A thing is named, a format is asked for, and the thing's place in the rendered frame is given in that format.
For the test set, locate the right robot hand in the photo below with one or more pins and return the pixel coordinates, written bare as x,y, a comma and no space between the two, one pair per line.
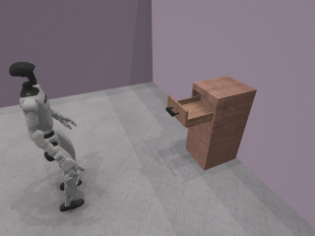
68,163

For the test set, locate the drawer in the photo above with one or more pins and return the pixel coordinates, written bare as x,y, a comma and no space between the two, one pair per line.
192,111

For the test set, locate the left robot foot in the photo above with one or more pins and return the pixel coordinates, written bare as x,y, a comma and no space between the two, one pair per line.
62,186

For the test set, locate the left robot forearm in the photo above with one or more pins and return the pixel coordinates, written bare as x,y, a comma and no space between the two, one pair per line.
56,115

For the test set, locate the left robot hand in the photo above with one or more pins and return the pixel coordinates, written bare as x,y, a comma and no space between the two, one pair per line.
65,121

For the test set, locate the robot foot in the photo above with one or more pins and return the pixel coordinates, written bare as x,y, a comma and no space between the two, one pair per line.
73,204
62,186

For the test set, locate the handle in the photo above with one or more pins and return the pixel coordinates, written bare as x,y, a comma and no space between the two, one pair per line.
168,109

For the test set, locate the right robot forearm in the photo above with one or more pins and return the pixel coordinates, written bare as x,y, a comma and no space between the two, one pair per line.
47,146

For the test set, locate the cabinet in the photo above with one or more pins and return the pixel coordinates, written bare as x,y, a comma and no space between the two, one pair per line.
217,142

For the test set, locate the right robot foot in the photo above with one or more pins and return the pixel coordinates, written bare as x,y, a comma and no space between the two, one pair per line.
73,204

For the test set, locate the robot right upper arm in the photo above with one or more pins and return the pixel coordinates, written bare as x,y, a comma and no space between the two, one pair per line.
30,109

